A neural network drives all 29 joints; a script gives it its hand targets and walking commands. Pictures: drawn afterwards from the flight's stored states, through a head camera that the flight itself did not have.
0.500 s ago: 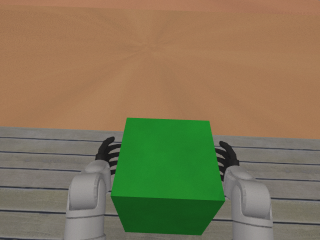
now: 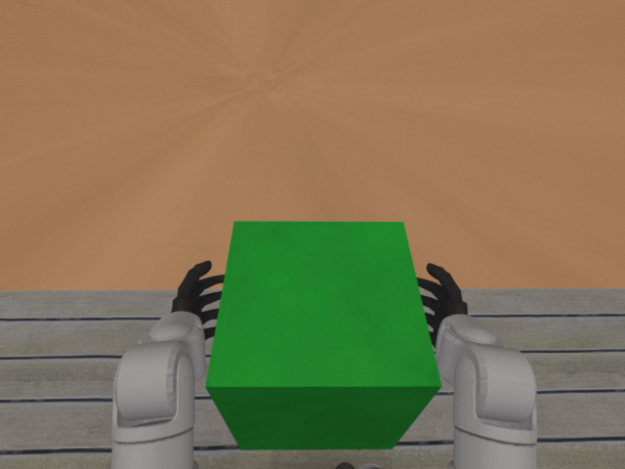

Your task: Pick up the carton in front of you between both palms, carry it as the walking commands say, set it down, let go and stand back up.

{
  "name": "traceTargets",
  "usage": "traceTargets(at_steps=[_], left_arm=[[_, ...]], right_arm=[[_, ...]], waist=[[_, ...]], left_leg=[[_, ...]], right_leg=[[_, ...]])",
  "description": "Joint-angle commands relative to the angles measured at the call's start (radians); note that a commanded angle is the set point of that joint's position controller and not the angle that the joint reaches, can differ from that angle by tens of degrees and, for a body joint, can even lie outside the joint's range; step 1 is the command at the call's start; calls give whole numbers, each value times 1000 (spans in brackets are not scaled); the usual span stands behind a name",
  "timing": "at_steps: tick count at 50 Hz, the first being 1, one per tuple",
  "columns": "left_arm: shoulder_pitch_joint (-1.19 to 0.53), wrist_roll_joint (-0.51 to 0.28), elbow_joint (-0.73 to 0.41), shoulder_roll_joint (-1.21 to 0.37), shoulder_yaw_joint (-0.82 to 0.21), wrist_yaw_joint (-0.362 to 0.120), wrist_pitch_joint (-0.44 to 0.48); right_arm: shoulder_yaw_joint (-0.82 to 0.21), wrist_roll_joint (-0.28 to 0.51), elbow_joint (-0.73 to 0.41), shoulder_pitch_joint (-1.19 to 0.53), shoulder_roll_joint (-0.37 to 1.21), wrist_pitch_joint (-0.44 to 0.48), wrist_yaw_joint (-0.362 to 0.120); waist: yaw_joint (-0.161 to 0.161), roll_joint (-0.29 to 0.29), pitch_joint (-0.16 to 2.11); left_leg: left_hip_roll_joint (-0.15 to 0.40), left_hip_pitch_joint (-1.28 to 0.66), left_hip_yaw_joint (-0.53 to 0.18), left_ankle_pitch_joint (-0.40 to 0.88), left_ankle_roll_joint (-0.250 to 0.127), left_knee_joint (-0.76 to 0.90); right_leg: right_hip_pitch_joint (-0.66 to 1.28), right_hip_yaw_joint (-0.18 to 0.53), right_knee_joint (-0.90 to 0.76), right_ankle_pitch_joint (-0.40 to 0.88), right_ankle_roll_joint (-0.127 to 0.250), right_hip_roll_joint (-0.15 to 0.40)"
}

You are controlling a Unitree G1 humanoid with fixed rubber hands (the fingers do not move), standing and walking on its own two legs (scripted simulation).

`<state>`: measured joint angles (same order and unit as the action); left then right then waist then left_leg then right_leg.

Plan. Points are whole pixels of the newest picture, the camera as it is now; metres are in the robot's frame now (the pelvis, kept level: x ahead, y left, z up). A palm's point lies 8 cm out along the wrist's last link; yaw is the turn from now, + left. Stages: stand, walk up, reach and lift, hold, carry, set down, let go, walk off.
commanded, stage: carry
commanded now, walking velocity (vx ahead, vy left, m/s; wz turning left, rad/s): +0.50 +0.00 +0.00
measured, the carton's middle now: (317, 342) +0.28 -0.01 +0.02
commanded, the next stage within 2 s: none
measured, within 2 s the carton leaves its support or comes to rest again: neither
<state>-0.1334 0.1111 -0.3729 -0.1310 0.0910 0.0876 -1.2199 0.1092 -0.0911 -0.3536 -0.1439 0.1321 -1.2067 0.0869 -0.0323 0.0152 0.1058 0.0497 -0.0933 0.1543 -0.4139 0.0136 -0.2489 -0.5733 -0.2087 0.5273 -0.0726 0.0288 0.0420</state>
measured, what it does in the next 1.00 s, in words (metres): walks ahead: right foot, then left foot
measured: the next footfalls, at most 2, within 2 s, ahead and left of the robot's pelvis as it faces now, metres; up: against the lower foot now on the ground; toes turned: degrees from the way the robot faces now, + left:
right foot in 0.04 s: +0.21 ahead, -0.10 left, +0.00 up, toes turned -11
left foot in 0.56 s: +0.56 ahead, +0.09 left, +0.00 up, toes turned +12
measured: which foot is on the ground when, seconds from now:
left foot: down 0.00-0.06, up 0.08-0.54, down 0.56-1.00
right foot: up 0.00-0.02, down 0.04-0.60, up 0.62-1.00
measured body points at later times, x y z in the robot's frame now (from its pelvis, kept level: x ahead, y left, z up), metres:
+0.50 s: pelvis +0.33 -0.01 +0.01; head +0.32 -0.02 +0.46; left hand +0.59 +0.14 +0.10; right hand +0.60 -0.17 +0.09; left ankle +0.48 +0.11 -0.70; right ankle +0.17 -0.09 -0.73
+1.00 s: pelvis +0.66 +0.00 +0.01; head +0.68 +0.01 +0.46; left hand +0.95 +0.15 +0.12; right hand +0.95 -0.15 +0.13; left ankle +0.52 +0.08 -0.73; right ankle +0.82 -0.13 -0.70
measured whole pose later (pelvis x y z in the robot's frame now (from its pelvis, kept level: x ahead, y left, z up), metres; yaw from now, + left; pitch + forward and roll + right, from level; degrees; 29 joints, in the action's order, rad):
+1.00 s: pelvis +0.66 +0.00 +0.01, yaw +0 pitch +4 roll -1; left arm -0.21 0.09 -0.53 -0.14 0.12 0.10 -1.26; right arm 0.12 -0.08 -0.50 -0.21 0.14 -1.24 0.09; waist 0.00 -0.01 0.06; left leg 0.03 -0.04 0.21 -0.34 -0.01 -0.24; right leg -0.60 -0.16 0.59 -0.04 0.02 0.09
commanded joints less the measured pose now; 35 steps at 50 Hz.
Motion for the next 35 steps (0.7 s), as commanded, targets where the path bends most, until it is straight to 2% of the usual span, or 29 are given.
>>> traceTargets(at_steps=[1, 2, 3, 4, 5, 6, 7, 8, 9, 11, 14, 17, 20, 24, 26, 27, 28, 29, 30, 31, 32, 33, 34, 35], left_arm=[[-417, -363, -24, -907, -693, -233, 19], [-416, -367, -22, -905, -693, -239, 20], [-410, -362, -8, -888, -689, -244, 21], [-398, -371, 25, -911, -694, -251, 30], [-405, -389, 11, -934, -703, -256, 38], [-417, -399, -2, -967, -712, -260, 48], [-440, -407, -19, -992, -721, -263, 57], [-456, -416, -33, -1009, -731, -265, 66], [-457, -423, -41, -1013, -739, -267, 73], [-425, -431, -48, -1005, -746, -276, 81], [-380, -431, -54, -970, -746, -289, 88], [-364, -426, -80, -924, -737, -290, 84], [-366, -416, -115, -864, -716, -278, 64], [-354, -388, -105, -800, -688, -256, 21], [-372, -383, -103, -783, -683, -250, 2], [-388, -385, -106, -776, -681, -248, -6], [-407, -387, -110, -769, -679, -248, -15], [-429, -385, -110, -763, -677, -248, -22], [-453, -396, -133, -771, -690, -246, -31], [-467, -391, -117, -786, -693, -249, -29], [-477, -398, -98, -826, -703, -252, -21], [-488, -404, -95, -862, -706, -254, -9], [-494, -406, -93, -895, -712, -255, 0], [-494, -408, -90, -917, -713, -254, 8]], right_arm=[[-717, 403, -60, -435, 876, -5, -279], [-719, 395, -54, -431, 870, -2, -278], [-726, 389, -50, -420, 875, -3, -277], [-725, 388, -66, -427, 869, -2, -274], [-735, 386, -54, -445, 895, 8, -274], [-737, 389, -57, -449, 919, 20, -276], [-740, 389, -49, -447, 952, 33, -276], [-741, 386, -44, -435, 974, 46, -274], [-744, 379, -40, -419, 990, 57, -270], [-750, 361, -29, -374, 1000, 75, -260], [-758, 338, -33, -331, 991, 91, -244], [-768, 342, -75, -341, 956, 87, -234], [-769, 362, -128, -371, 899, 61, -230], [-749, 377, -135, -377, 820, 8, -233], [-732, 382, -123, -384, 799, -13, -236], [-721, 381, -113, -387, 796, -20, -238], [-706, 378, -96, -384, 790, -25, -240], [-697, 372, -93, -389, 784, -32, -242], [-686, 371, -55, -395, 789, -25, -248], [-690, 385, -40, -388, 829, -24, -250], [-697, 391, -57, -412, 857, -19, -253], [-707, 396, -66, -436, 893, -12, -255], [-717, 400, -78, -461, 918, -3, -257], [-724, 406, -95, -479, 938, 3, -258]], waist=[[42, 136, 185], [54, 90, 242], [53, -109, 314], [58, -307, 350], [53, -219, 320], [54, -153, 304], [48, -52, 285], [43, -36, 273], [41, -60, 279], [44, -102, 274], [43, -131, 227], [45, -140, 171], [47, -145, 112], [50, -156, 45], [42, -169, 66], [31, -162, 103], [14, -113, 166], [-2, -16, 242], [-3, 263, 344], [5, 261, 305], [4, 193, 293], [5, 75, 292], [13, 21, 274], [21, 29, 272]], left_leg=[[128, 123, 76, 889, -59, -265], [109, 262, 58, 704, -41, -445], [38, 471, 41, 374, -7, -744], [-78, 701, -48, -24, 1, -986], [-8, 744, -148, -13, -36, -1086], [33, 745, -151, 29, -52, -1101], [70, 728, -157, 88, -56, -1052], [92, 700, -162, 131, -54, -979], [90, 676, -148, 158, -50, -931], [81, 684, -111, 187, -37, -845], [68, 748, -55, 230, -11, -694], [60, 792, -16, 302, -2, -553], [41, 778, 20, 354, -12, -418], [13, 698, 68, 402, -48, -285], [-18, 571, 93, 374, -66, -257], [-56, 446, 128, 349, -68, -228], [-83, 250, 147, 289, -69, -209], [86, 37, -79, 167, -87, -173], [367, -209, -588, -6, -244, -51], [374, -186, -679, 166, -258, 49], [352, -150, -548, 312, -241, 10], [329, -98, -443, 429, -213, -13], [313, -31, -356, 473, -182, -8], [287, 22, -287, 429, -152, 12]], right_leg=[[441, -111, -62, -25, 19, -107], [641, -29, -54, -99, 15, -32], [789, 436, -183, -393, 96, 266], [894, 787, -330, -372, 209, 423], [836, 706, -325, -250, 201, 400], [765, 597, -300, -117, 182, 357], [693, 495, -292, -36, 149, 334], [633, 416, -302, -3, 120, 309], [611, 355, -311, -5, 102, 291], [609, 278, -330, 13, 98, 264], [646, 202, -353, 70, 103, 234], [685, 146, -351, 162, 106, 209], [690, 102, -344, 228, 105, 193], [695, 60, -323, 333, 94, 191], [699, 29, -228, 500, 73, 192], [675, -9, -108, 576, 54, 176], [590, -47, 78, 542, 28, 136], [409, -18, 304, 243, 2, 110], [72, 27, 633, -94, -43, -22], [-62, 140, 766, -376, -26, -52], [-91, 196, 832, -356, 2, 9], [-85, 210, 810, -301, 14, 46], [-64, 214, 743, -250, 18, 78], [-30, 211, 672, -214, 15, 93]])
